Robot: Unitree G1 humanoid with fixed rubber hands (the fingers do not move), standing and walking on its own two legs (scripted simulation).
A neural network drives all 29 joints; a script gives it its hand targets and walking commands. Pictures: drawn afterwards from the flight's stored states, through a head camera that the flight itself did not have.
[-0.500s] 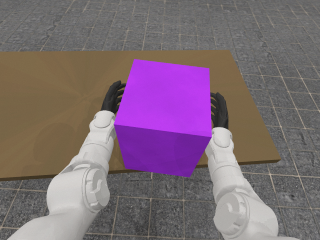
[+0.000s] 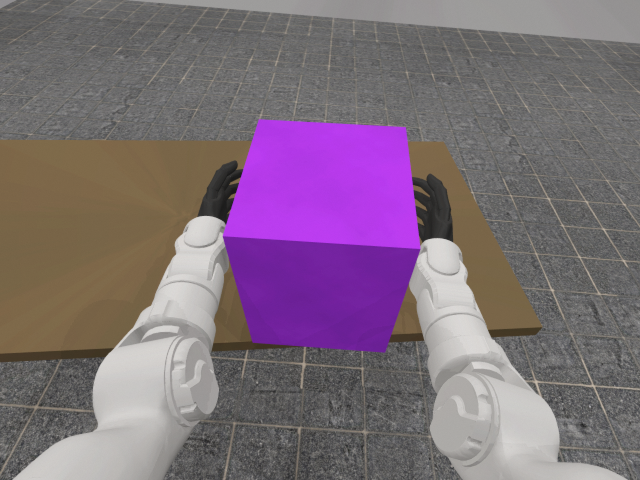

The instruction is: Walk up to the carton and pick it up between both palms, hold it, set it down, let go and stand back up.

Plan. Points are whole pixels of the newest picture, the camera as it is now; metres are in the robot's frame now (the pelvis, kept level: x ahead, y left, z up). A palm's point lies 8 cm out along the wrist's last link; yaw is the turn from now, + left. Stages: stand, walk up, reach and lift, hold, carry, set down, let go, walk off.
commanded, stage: reach and lift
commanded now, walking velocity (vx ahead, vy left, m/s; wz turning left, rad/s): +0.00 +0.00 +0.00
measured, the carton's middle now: (324, 241) +0.42 +0.01 +0.07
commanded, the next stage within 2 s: none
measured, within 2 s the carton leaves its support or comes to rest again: neither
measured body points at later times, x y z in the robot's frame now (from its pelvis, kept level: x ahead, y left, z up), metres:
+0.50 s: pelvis +0.02 -0.01 +0.00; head +0.00 +0.01 +0.45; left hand +0.43 +0.16 +0.13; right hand +0.42 -0.14 +0.13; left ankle +0.03 +0.13 -0.75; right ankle +0.00 -0.15 -0.75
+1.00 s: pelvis +0.00 +0.00 +0.00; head -0.04 +0.02 +0.45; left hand +0.38 +0.17 +0.16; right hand +0.39 -0.13 +0.16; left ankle +0.03 +0.13 -0.75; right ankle +0.00 -0.15 -0.75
